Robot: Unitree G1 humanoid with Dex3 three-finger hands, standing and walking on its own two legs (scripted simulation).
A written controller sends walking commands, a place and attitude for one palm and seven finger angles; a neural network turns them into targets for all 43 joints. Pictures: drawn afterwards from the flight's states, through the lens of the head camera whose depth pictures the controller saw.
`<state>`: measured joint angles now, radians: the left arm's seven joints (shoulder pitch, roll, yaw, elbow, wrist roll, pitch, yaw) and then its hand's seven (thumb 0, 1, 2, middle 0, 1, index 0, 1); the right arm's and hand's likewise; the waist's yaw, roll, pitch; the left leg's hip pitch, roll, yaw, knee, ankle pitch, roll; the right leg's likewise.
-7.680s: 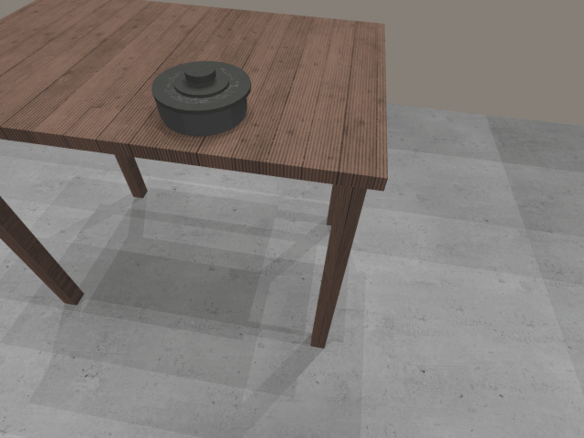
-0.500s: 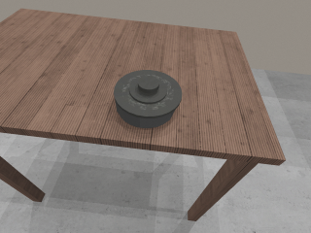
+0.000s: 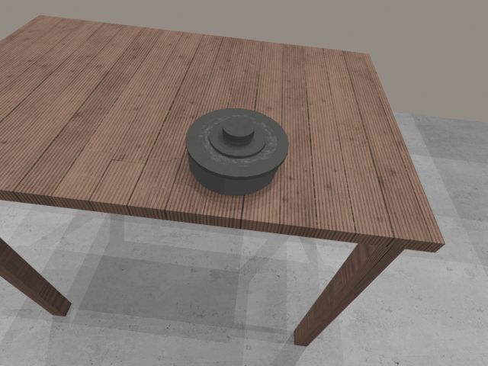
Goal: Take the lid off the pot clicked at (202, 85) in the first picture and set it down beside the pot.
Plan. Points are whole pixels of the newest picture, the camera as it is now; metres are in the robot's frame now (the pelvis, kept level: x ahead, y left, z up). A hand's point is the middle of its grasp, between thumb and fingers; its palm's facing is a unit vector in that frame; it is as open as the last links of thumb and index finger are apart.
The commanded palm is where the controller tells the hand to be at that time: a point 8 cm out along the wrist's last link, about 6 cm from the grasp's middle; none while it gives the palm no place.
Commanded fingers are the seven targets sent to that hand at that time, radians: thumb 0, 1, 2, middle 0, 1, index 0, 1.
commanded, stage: look again from close up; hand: left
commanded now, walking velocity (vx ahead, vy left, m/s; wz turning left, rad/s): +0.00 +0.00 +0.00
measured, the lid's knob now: (238, 129) +0.46 +0.05 +0.15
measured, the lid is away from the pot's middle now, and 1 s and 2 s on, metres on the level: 0.00 0.00 0.00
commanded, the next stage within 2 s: shuffle to correct the standing spot in 1.02 s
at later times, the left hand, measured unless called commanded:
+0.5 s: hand out of the picture -0.01 +0.18 -0.19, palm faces +0.03 -0.99 -0.14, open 7.3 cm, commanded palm none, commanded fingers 0.00 0.90 0.90 -0.20 -0.30 -0.20 -0.30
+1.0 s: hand out of the picture -0.01 +0.18 -0.19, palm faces +0.03 -0.99 -0.15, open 7.3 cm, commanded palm none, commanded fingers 0.00 0.90 0.90 -0.20 -0.30 -0.20 -0.30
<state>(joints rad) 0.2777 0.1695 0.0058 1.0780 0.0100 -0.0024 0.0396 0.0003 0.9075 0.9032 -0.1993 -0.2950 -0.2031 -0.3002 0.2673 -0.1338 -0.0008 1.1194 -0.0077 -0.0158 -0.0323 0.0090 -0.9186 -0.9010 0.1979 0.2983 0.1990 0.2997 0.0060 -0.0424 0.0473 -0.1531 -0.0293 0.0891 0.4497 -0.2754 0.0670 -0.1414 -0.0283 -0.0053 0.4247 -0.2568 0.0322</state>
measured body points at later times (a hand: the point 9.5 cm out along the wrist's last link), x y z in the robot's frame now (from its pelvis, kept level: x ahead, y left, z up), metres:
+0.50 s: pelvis -0.01 +0.01 +0.00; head +0.01 +0.04 +0.45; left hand -0.02 +0.23 -0.17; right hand -0.01 -0.21 -0.15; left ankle -0.02 +0.07 -0.74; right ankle -0.02 -0.14 -0.74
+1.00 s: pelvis -0.01 +0.02 +0.00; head +0.01 +0.04 +0.45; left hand -0.01 +0.23 -0.17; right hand -0.02 -0.20 -0.15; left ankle -0.02 +0.07 -0.74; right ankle -0.02 -0.14 -0.74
